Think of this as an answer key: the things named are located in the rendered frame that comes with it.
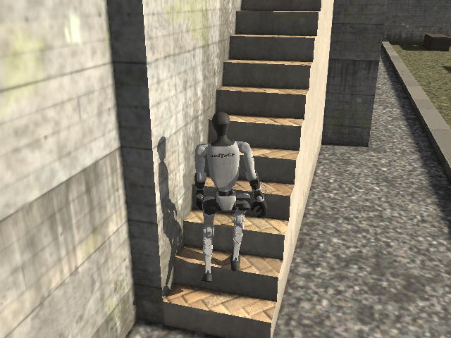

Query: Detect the stairs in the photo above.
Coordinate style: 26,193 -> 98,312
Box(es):
163,0 -> 334,338

